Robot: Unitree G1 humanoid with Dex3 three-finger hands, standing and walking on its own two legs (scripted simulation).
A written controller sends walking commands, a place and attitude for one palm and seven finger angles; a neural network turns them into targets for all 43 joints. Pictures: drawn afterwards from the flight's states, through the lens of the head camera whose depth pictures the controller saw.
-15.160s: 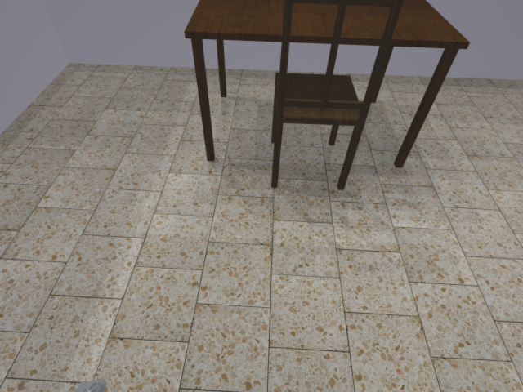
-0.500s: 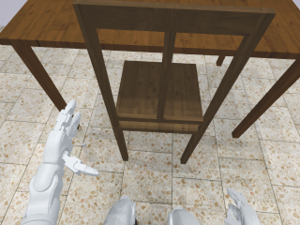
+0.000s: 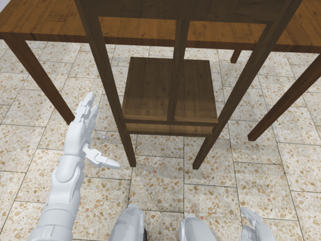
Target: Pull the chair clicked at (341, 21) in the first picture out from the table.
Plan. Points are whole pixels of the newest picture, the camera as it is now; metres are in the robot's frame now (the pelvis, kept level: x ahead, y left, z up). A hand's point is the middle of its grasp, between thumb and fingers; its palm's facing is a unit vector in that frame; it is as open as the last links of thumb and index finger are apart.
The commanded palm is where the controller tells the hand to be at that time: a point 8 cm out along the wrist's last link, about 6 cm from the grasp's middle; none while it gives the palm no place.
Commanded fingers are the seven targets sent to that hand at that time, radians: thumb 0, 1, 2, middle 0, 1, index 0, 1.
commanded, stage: aim the fingers beside a spindle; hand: left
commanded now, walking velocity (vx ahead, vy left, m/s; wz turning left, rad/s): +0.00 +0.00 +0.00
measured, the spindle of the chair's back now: (175, 83) +0.51 -0.02 +0.06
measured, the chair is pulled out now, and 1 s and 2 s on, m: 0.00 0.00 0.00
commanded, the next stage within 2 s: none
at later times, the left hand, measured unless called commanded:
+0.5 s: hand (107, 137) +0.36 +0.15 +0.02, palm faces -0.03 -1.00 -0.05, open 16.9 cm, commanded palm +0.35 +0.20 +0.02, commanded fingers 0.00 -0.50 0.30 -0.06 -0.08 -0.06 -0.08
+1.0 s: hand (104, 137) +0.36 +0.15 +0.02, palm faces -0.03 -1.00 -0.05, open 16.9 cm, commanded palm +0.34 +0.20 +0.02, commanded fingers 0.00 -0.50 0.30 -0.06 -0.08 -0.06 -0.08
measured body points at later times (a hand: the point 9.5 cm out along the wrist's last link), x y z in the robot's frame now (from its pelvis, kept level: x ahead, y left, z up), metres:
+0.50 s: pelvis +0.00 -0.01 +0.00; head +0.11 +0.00 +0.44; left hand +0.35 +0.20 +0.03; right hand +0.13 -0.26 -0.11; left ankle +0.06 +0.10 -0.63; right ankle +0.00 -0.11 -0.63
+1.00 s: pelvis +0.00 -0.01 +0.00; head +0.11 +0.00 +0.43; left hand +0.36 +0.21 +0.03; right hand +0.14 -0.26 -0.12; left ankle +0.06 +0.10 -0.63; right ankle +0.00 -0.11 -0.63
